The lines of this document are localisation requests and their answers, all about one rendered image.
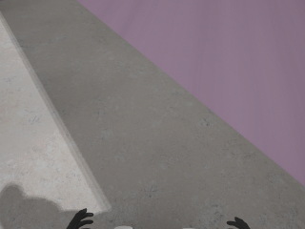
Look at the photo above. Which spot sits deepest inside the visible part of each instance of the right robot hand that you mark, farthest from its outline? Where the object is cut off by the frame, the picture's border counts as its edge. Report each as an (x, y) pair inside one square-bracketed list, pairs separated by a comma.
[(238, 223)]

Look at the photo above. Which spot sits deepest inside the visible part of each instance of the left robot hand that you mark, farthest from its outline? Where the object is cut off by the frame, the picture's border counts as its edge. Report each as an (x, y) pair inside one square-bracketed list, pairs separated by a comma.
[(76, 223)]

